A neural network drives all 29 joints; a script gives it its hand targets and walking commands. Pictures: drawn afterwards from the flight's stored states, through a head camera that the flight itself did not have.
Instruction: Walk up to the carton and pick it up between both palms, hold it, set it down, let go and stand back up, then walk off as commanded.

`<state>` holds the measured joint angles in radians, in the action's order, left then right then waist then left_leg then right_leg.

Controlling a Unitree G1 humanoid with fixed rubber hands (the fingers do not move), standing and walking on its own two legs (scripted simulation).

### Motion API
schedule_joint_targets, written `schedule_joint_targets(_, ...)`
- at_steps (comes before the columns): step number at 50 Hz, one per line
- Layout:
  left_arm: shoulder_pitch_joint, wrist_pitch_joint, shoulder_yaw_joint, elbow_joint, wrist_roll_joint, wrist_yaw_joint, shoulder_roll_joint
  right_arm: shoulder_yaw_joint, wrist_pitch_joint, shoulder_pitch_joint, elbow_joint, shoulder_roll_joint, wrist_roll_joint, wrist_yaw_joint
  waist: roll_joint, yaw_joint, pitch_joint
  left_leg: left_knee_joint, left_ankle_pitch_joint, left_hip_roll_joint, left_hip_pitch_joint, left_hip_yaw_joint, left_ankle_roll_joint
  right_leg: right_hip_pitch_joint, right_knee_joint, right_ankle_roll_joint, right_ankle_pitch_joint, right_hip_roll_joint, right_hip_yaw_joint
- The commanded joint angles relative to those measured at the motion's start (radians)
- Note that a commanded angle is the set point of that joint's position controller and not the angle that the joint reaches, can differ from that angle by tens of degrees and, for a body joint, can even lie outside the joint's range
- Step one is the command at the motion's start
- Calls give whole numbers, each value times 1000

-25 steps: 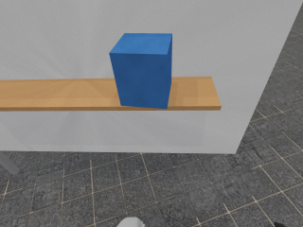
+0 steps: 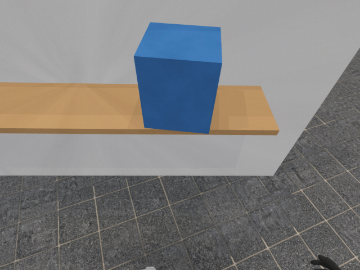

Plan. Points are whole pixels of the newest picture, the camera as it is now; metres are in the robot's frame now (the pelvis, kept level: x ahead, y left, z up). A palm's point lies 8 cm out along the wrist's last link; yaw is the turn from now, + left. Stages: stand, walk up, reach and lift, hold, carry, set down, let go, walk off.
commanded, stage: walk up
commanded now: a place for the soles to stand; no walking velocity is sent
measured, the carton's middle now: (180, 80) +0.64 +0.01 +0.08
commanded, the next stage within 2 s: none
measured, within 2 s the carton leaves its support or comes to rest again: neither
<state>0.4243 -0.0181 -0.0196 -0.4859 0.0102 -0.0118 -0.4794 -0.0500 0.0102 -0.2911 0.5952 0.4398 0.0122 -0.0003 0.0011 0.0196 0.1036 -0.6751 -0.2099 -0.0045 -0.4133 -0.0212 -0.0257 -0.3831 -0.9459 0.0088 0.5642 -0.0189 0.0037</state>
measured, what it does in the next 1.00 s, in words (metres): steps on the spot: right foot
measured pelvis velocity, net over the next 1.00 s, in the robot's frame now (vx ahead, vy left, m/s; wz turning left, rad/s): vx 0.01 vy -0.02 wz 0.00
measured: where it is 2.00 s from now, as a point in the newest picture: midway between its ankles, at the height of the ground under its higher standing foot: outside the picture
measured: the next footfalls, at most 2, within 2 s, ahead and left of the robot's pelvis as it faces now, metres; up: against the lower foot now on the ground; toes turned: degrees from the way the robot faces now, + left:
right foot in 0.18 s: +0.08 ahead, -0.15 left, +0.00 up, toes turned -1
left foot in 1.22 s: +0.18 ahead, +0.19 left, +0.00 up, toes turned +2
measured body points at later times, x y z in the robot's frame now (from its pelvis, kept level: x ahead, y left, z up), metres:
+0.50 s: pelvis +0.00 -0.04 +0.00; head +0.02 -0.05 +0.45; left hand +0.16 +0.28 -0.05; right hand +0.12 -0.36 -0.09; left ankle +0.10 +0.11 -0.72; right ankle +0.04 -0.15 -0.72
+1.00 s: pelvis +0.01 -0.02 +0.01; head +0.02 -0.02 +0.46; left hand +0.14 +0.30 -0.06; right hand +0.14 -0.33 -0.06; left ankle +0.08 +0.12 -0.69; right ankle +0.03 -0.14 -0.71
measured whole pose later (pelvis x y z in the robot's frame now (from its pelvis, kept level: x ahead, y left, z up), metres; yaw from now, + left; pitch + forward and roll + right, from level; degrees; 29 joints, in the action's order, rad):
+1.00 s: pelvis +0.01 -0.02 +0.01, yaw +0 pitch -4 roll +1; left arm 0.29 0.01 -0.02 -0.60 0.02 0.02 -0.46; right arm -0.04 0.01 -0.27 0.60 0.44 0.02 -0.04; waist 0.00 0.01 0.07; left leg -0.79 -0.41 -0.01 -0.41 -0.02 -0.01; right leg -0.27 -0.67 -0.04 0.46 -0.03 0.00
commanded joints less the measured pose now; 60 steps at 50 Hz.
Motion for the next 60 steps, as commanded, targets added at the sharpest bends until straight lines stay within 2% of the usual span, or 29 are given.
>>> schedule_joint_targets(1,-1,-19,-61,-26,-6,3,-134,-40,-14,57,-91,175,-10,27,-120,-2,-122,255,-56,-211,108,-269,-139,16,118,-15,-85,-16,-53)
schedule_joint_targets(3,-9,-19,-61,-31,-6,6,-137,-39,-6,84,-87,189,-14,23,-141,-4,-122,245,-100,-200,63,-256,-127,60,170,-19,-139,-10,-36)
schedule_joint_targets(6,-28,-7,-63,-33,-2,6,-154,-28,2,129,-82,196,-24,14,-103,-33,-112,184,-176,-173,-25,-208,-85,193,366,-40,-295,-2,-26)
schedule_joint_targets(7,-52,0,-65,-29,2,4,-172,-23,1,116,-73,187,-29,9,-69,-35,-105,162,-189,-155,-56,-192,-55,221,422,-48,-326,-27,-76)
schedule_joint_targets(8,-100,7,-71,-13,7,2,-208,-15,-4,90,-68,162,-31,5,36,-18,-83,92,-199,-112,-78,-156,-21,183,490,-71,-264,-120,-227)
schedule_joint_targets(9,-186,15,-72,14,2,1,-236,-13,-7,40,-56,149,-33,3,104,29,-51,24,-191,-34,-8,-98,11,50,574,-104,-176,-213,-366)
schedule_joint_targets(10,-241,21,-66,17,-3,7,-233,-21,-5,31,-42,167,-37,4,78,39,-22,-5,-173,-20,141,-50,11,-113,591,-135,-77,-245,-338)
schedule_joint_targets(11,-234,28,-59,1,-7,14,-206,-30,-7,41,-47,188,-33,2,74,35,-26,59,-122,-44,215,-81,-1,-144,561,-119,-69,-213,-276)
schedule_joint_targets(12,-216,36,-55,-14,-12,16,-189,-35,-14,58,-50,200,-26,-2,61,24,-52,103,-60,-67,217,-121,-16,-95,535,-87,-125,-165,-215)
schedule_joint_targets(14,-194,39,-52,-28,-19,16,-175,-38,-27,80,-41,210,-23,-3,59,7,-135,125,27,-103,200,-149,-28,24,478,-67,-261,-127,-162)
schedule_joint_targets(16,-173,39,-51,-39,-22,18,-171,-28,-35,93,-25,199,-22,0,50,-10,-193,128,19,-109,151,-154,-30,120,462,-66,-323,-131,-176)
schedule_joint_targets(18,-209,37,-51,-36,-26,19,-176,-20,-33,89,-12,187,-24,-2,64,-2,-173,129,-17,-84,160,-125,-15,81,492,-80,-275,-155,-201)
schedule_joint_targets(22,-235,35,-52,-44,-26,21,-169,-24,-31,97,-8,197,-24,-6,48,-1,-140,171,-43,-106,154,-149,-20,51,504,-73,-199,-130,-176)
schedule_joint_targets(30,-269,37,-51,-66,-26,26,-160,-20,-40,106,13,197,-22,-12,35,-1,-150,212,-96,-109,122,-156,-17,88,515,-69,-159,-116,-168)
schedule_joint_targets(43,-272,39,-49,-114,-26,32,-141,-18,-48,121,32,190,-22,-13,1,-7,-172,242,-95,-119,116,-163,-19,137,509,-62,-213,-104,-149)
schedule_joint_targets(44,-56,60,-83,-93,9,29,-192,-60,-35,76,-7,210,5,-45,-25,-51,-272,152,-480,-62,44,-146,-64,248,548,-120,219,-119,-243)
schedule_joint_targets(45,0,60,-107,-111,20,22,-240,-61,-23,116,-40,200,9,-57,88,-84,-173,5,-508,-10,-184,-78,-44,307,650,-164,416,-216,-406)
schedule_joint_targets(46,-6,61,-122,-107,28,13,-285,-59,-16,156,-88,182,12,-63,208,-107,-101,-191,-341,3,-310,-9,-24,301,760,-221,530,-366,-579)
schedule_joint_targets(47,-25,67,-128,-93,36,1,-286,-65,-17,156,-109,196,23,-67,162,-105,-36,-248,-296,-53,-377,-69,-16,296,774,-263,493,-418,-624)
schedule_joint_targets(48,-34,77,-126,-81,35,-6,-269,-74,-23,133,-111,204,24,-71,94,-89,-10,-258,-237,-82,-399,-92,-8,336,745,-285,378,-420,-607)
schedule_joint_targets(49,-26,85,-123,-85,34,-9,-259,-85,-26,132,-103,206,23,-71,50,-85,18,-289,-203,-90,-406,-79,-2,328,739,-279,288,-401,-563)
schedule_joint_targets(51,-33,95,-117,-84,32,-9,-243,-87,-30,145,-105,185,26,-78,42,-75,61,-274,-182,-88,-344,-41,6,287,731,-245,134,-338,-455)
schedule_joint_targets(53,-49,91,-104,-80,26,1,-232,-77,-31,143,-104,153,12,-86,138,-74,79,-193,-164,-58,-208,15,10,216,731,-210,38,-245,-310)
schedule_joint_targets(55,-69,80,-102,-73,22,9,-233,-70,-24,129,-105,133,0,-92,227,-70,70,-87,-171,-25,-50,64,14,118,722,-191,59,-191,-213)
schedule_joint_targets(56,-94,71,-102,-64,19,13,-240,-71,-21,108,-107,132,-6,-91,254,-57,64,-38,-180,-11,47,80,16,41,712,-183,105,-177,-184)
schedule_joint_targets(57,-130,66,-105,-51,18,16,-253,-75,-19,44,-94,135,-14,-86,269,-16,47,15,-120,-11,173,88,12,-39,662,-175,156,-179,-161)
schedule_joint_targets(58,-155,63,-103,-41,22,18,-243,-86,-22,-73,-59,149,-12,-73,209,43,-10,58,-82,-5,336,95,7,-98,516,-158,170,-157,-119)
schedule_joint_targets(59,-128,62,-87,-35,23,20,-182,-104,-31,-203,-17,190,-8,-56,41,100,-102,93,-94,-11,523,54,-1,-171,260,-127,133,-104,-60)
schedule_joint_targets(60,-108,64,-59,-17,15,23,-87,-124,-39,-303,0,246,10,-36,-195,165,-197,175,-209,-144,653,-164,-24,-307,-59,-75,139,-31,10)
